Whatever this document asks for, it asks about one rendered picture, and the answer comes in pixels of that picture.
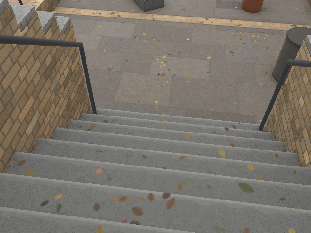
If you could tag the stairs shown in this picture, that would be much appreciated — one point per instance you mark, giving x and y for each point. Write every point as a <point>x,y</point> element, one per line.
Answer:
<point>175,172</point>

